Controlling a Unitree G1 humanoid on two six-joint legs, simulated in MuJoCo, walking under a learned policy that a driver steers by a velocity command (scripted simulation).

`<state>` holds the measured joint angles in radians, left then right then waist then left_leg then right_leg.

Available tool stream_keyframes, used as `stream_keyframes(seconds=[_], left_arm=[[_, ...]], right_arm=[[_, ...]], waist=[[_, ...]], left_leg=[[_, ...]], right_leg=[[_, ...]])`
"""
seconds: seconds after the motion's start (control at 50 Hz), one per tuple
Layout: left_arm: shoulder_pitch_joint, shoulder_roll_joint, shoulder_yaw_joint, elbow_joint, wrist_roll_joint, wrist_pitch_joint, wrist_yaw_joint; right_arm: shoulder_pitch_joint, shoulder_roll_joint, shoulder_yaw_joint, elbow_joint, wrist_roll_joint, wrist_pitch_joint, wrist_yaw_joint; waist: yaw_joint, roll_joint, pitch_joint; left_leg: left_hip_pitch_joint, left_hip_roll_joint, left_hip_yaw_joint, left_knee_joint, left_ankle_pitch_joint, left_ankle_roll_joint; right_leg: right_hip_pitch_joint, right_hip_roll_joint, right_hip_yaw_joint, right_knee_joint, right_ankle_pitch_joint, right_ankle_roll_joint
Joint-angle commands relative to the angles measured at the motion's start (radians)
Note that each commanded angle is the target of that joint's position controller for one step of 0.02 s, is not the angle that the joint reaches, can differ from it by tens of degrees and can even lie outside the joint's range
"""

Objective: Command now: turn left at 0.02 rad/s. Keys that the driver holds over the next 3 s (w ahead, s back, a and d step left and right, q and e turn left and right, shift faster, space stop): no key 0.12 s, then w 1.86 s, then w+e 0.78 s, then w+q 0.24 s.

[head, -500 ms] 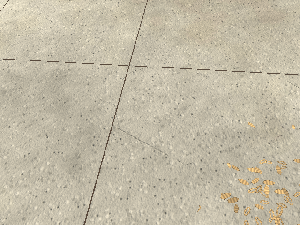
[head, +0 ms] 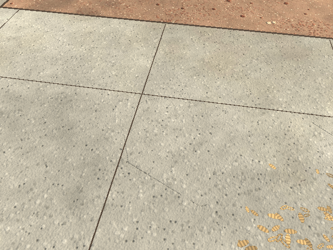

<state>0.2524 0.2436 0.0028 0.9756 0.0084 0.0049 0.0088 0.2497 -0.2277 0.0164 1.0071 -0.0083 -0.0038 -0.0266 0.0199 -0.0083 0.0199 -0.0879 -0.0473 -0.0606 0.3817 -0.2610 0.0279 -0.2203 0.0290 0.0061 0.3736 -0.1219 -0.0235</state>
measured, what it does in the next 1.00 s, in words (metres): walks ahead: left foot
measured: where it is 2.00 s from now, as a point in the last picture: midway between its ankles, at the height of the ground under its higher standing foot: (185, 173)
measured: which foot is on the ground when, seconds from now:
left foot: down 0.00-0.44, up 0.46-0.88, down 0.90-1.00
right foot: down 0.00-0.92, up 0.94-1.00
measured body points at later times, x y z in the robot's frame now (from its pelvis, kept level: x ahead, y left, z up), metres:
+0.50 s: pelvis +0.10 -0.04 -0.01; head +0.11 -0.06 +0.44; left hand +0.13 +0.23 -0.14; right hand +0.07 -0.30 -0.17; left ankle -0.01 +0.09 -0.69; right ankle +0.10 -0.12 -0.74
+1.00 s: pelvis +0.36 -0.02 -0.02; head +0.39 -0.02 +0.43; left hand +0.33 +0.22 -0.17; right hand +0.48 -0.27 -0.15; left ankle +0.44 +0.03 -0.74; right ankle +0.19 -0.12 -0.64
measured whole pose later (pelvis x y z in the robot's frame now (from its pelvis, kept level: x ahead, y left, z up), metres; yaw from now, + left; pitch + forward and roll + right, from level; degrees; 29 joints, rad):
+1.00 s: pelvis +0.36 -0.02 -0.02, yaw -1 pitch -1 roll +1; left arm 0.38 0.20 0.02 1.07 0.01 -0.08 0.00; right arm 0.12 -0.22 -0.05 0.94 -0.02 -0.07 0.01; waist 0.02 -0.02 0.07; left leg -0.37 -0.07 0.13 0.55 -0.18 0.13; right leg -0.21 0.02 0.00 1.16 -0.37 -0.10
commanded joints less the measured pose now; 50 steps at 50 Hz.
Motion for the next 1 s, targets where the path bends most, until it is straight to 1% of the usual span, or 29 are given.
stream_keyframes(seconds=[0.02, 0.12, 0.14, 0.18, 0.2, 0.24, 0.28, 0.34, 0.36, 0.4, 0.42, 0.44, 0.46, 0.48, 0.5, 0.52, 0.56, 0.62, 0.7, 0.78, 0.84, 0.86, 0.88, 0.9, 0.92, 0.94, 0.96, 0.98, 1.0], left_arm=[[0.016, 0.088, 0.015, 0.000, 0.000, -0.009, 0.005], [0.028, 0.079, 0.011, 0.049, -0.001, -0.007, 0.011], [0.034, 0.075, 0.009, 0.058, 0.000, -0.006, 0.011], [0.026, 0.087, 0.017, 0.058, 0.005, 0.000, 0.008], [0.006, 0.086, 0.020, 0.050, 0.011, 0.002, 0.004], [-0.049, 0.044, 0.013, 0.019, 0.026, -0.005, -0.008], [-0.076, 0.054, 0.018, -0.006, 0.030, -0.026, -0.015], [-0.095, 0.071, 0.030, -0.037, 0.017, -0.059, -0.027], [-0.077, 0.064, 0.033, -0.037, 0.011, -0.067, -0.029], [0.090, 0.046, 0.042, 0.017, 0.003, -0.074, -0.028], [0.220, 0.086, 0.061, 0.058, 0.006, -0.080, -0.017], [0.362, 0.201, 0.089, 0.079, 0.016, -0.084, -0.005], [0.419, 0.209, 0.092, 0.120, 0.008, -0.071, -0.010], [0.290, 0.148, 0.074, 0.082, 0.012, -0.066, -0.011], [0.190, 0.113, 0.065, 0.045, 0.012, -0.073, -0.016], [0.139, 0.098, 0.059, 0.027, 0.012, -0.080, -0.017], [0.146, 0.067, 0.045, 0.039, 0.008, -0.095, -0.012], [0.232, 0.065, 0.037, 0.078, 0.002, -0.106, -0.006], [0.264, 0.051, 0.026, 0.093, 0.005, -0.106, -0.003], [0.285, 0.063, 0.025, 0.108, 0.007, -0.108, 0.004], [0.247, 0.083, 0.030, 0.109, 0.009, -0.111, 0.009], [0.231, 0.093, 0.034, 0.107, 0.012, -0.109, 0.012], [0.216, 0.100, 0.037, 0.104, 0.014, -0.102, 0.012], [0.208, 0.100, 0.036, 0.098, 0.009, -0.098, 0.010], [0.244, 0.048, 0.025, 0.072, 0.008, -0.097, 0.006], [0.349, -0.013, 0.025, 0.076, -0.023, -0.095, -0.010], [0.248, 0.070, 0.042, 0.058, 0.003, -0.090, -0.005], [0.147, 0.072, 0.046, 0.028, 0.008, -0.095, -0.011], [0.119, 0.049, 0.045, 0.023, 0.006, -0.097, -0.013]], right_arm=[[0.034, -0.109, -0.018, -0.003, 0.001, -0.010, -0.005], [0.047, -0.094, -0.012, 0.032, 0.001, -0.011, -0.008], [0.062, -0.092, -0.012, 0.041, 0.000, -0.010, -0.008], [0.082, -0.130, -0.028, 0.047, -0.002, -0.003, -0.007], [0.097, -0.143, -0.036, 0.046, -0.004, 0.002, -0.005], [0.144, -0.166, -0.052, 0.058, -0.004, 0.002, -0.004], [0.156, -0.156, -0.060, 0.061, -0.010, -0.012, -0.003], [0.162, -0.151, -0.069, 0.067, -0.013, -0.040, 0.003], [0.153, -0.152, -0.072, 0.066, -0.010, -0.045, 0.005], [0.099, -0.145, -0.073, 0.051, -0.001, -0.050, 0.008], [0.083, -0.119, -0.064, 0.037, -0.004, -0.060, 0.012], [0.061, -0.036, -0.041, -0.010, 0.003, -0.070, 0.023], [0.036, -0.094, -0.057, -0.033, -0.019, -0.069, 0.027], [0.013, -0.111, -0.063, -0.033, -0.028, -0.065, 0.032], [0.012, -0.077, -0.056, -0.024, -0.023, -0.069, 0.044], [0.021, -0.058, -0.053, -0.017, -0.018, -0.072, 0.052], [0.031, -0.059, -0.056, -0.012, -0.030, -0.062, 0.060], [-0.031, -0.059, -0.059, -0.038, -0.028, -0.046, 0.063], [-0.218, -0.035, -0.047, -0.115, -0.021, -0.041, 0.064], [-0.319, -0.025, -0.037, -0.163, -0.010, -0.043, 0.061], [-0.253, -0.058, -0.051, -0.160, -0.011, -0.051, 0.047], [-0.164, -0.078, -0.062, -0.135, -0.012, -0.056, 0.040], [-0.021, -0.098, -0.076, -0.087, -0.011, -0.063, 0.032], [0.131, -0.127, -0.093, -0.040, -0.023, -0.071, 0.022], [0.274, -0.218, -0.117, -0.019, -0.045, -0.074, 0.013], [0.237, -0.242, -0.126, -0.028, -0.032, -0.059, 0.024], [0.106, -0.198, -0.120, -0.048, -0.001, -0.055, 0.033], [0.020, -0.126, -0.101, -0.065, 0.004, -0.061, 0.036], [-0.006, -0.079, -0.088, -0.057, -0.003, -0.071, 0.038]], waist=[[-0.006, 0.012, 0.034], [-0.007, 0.008, 0.032], [-0.009, 0.013, 0.012], [-0.019, 0.057, 0.042], [-0.033, 0.085, 0.084], [-0.058, 0.157, 0.171], [-0.062, 0.147, 0.192], [-0.049, 0.126, 0.166], [-0.034, 0.128, 0.150], [0.055, 0.094, 0.107], [0.107, 0.007, 0.051], [0.149, -0.256, -0.023], [0.129, -0.277, -0.014], [0.059, -0.107, 0.074], [0.025, -0.039, 0.111], [-0.006, -0.024, 0.114], [-0.025, -0.044, 0.088], [-0.021, -0.054, 0.078], [0.007, -0.062, 0.115], [0.022, -0.079, 0.128], [-0.029, -0.079, 0.082], [-0.068, -0.085, 0.031], [-0.124, -0.078, -0.044], [-0.186, -0.054, -0.119], [-0.201, 0.075, -0.240], [-0.119, 0.262, -0.319], [-0.091, 0.094, -0.176], [-0.075, 0.041, -0.055], [-0.042, -0.005, 0.018]], left_leg=[[-0.126, 0.121, -0.108, -0.105, 0.049, 0.038], [-0.112, 0.120, -0.099, -0.100, 0.080, 0.040], [-0.106, 0.113, -0.099, -0.112, -0.007, 0.045], [-0.132, 0.108, -0.133, -0.127, -0.296, 0.083], [-0.141, 0.135, -0.189, -0.161, -0.437, 0.113], [-0.109, 0.261, -0.344, -0.258, -0.558, 0.184], [-0.059, 0.327, -0.395, -0.282, -0.456, 0.225], [0.025, 0.299, -0.305, -0.229, -0.220, 0.213], [0.004, 0.280, -0.264, -0.205, -0.151, 0.199], [-0.171, 0.211, -0.159, -0.087, -0.030, 0.151], [-0.294, 0.150, -0.083, 0.083, 0.045, 0.118], [-0.481, 0.013, 0.071, 0.426, -0.091, 0.057], [-0.595, -0.025, 0.064, 0.642, -0.285, 0.061], [-0.629, 0.056, 0.013, 0.746, -0.214, 0.081], [-0.613, 0.094, 0.004, 0.753, -0.110, 0.085], [-0.577, 0.121, 0.011, 0.725, -0.040, 0.079], [-0.541, 0.132, 0.043, 0.698, 0.026, 0.055], [-0.603, 0.128, 0.091, 0.669, 0.071, 0.027], [-0.617, 0.107, 0.145, 0.473, 0.151, 0.003], [-0.501, 0.066, 0.183, 0.255, 0.223, 0.031], [-0.378, 0.025, 0.185, 0.196, 0.181, 0.087], [-0.291, 0.001, 0.183, 0.190, 0.142, 0.105], [-0.154, -0.023, 0.184, 0.150, 0.132, 0.124], [0.056, 0.023, 0.137, 0.099, 0.137, 0.150], [0.264, 0.281, -0.161, 0.084, -0.008, 0.197], [0.421, 0.475, -0.686, -0.102, -0.122, 0.349], [0.290, 0.426, -0.602, -0.151, -0.230, 0.319], [0.141, 0.391, -0.447, -0.177, -0.198, 0.290], [0.014, 0.348, -0.341, -0.213, -0.072, 0.257]], right_leg=[[0.077, -0.101, 0.117, -0.052, 0.016, -0.017], [0.082, -0.105, 0.117, -0.047, 0.036, -0.017], [0.087, -0.093, 0.109, -0.042, -0.038, -0.019], [0.018, -0.034, 0.062, 0.041, -0.277, -0.035], [-0.066, -0.010, 0.042, 0.095, -0.362, -0.042], [-0.223, 0.011, -0.037, 0.244, -0.304, -0.038], [-0.317, -0.044, -0.028, 0.347, -0.276, -0.044], [-0.317, -0.064, -0.039, 0.298, -0.281, -0.049], [-0.245, -0.052, -0.058, 0.244, -0.246, -0.050], [0.089, 0.008, -0.103, 0.079, -0.143, -0.053], [0.306, -0.031, -0.014, 0.028, -0.166, -0.064], [0.461, -0.290, 0.393, -0.156, -0.433, -0.139], [0.424, -0.411, 0.655, -0.242, -0.506, -0.207], [0.324, -0.394, 0.568, -0.227, -0.535, -0.200], [0.237, -0.353, 0.474, -0.236, -0.458, -0.187], [0.191, -0.310, 0.381, -0.256, -0.350, -0.167], [0.186, -0.252, 0.249, -0.259, -0.124, -0.148], [0.237, -0.230, 0.145, -0.239, 0.174, -0.154], [0.212, -0.196, 0.065, -0.245, 0.340, -0.158], [0.220, -0.208, 0.034, -0.248, 0.452, -0.152], [0.295, -0.234, 0.012, -0.140, 0.736, -0.137], [0.320, -0.235, 0.002, -0.031, 0.856, -0.126], [0.318, -0.222, -0.010, 0.137, 0.888, -0.115], [0.205, -0.190, -0.029, 0.351, 0.730, -0.102], [0.015, -0.115, -0.073, 0.679, 0.280, -0.093], [-0.313, 0.078, -0.019, 1.016, -0.398, -0.064], [-0.410, -0.009, 0.060, 1.041, -0.315, -0.085], [-0.418, -0.052, 0.054, 0.989, -0.222, -0.089], [-0.372, -0.086, 0.052, 0.919, -0.179, -0.087]])
Next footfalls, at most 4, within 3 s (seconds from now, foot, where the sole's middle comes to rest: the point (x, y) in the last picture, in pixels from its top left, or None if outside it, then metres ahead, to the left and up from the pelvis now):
0.90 left None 0.48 0.03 -0.78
1.46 right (205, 194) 0.79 -0.13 -0.78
2.02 left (167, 142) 1.10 0.04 -0.78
2.58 right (202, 110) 1.34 -0.15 -0.78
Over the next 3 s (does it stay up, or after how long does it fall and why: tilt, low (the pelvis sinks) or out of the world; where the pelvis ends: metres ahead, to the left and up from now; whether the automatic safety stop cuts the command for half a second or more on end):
stays up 1.43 -0.14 0.00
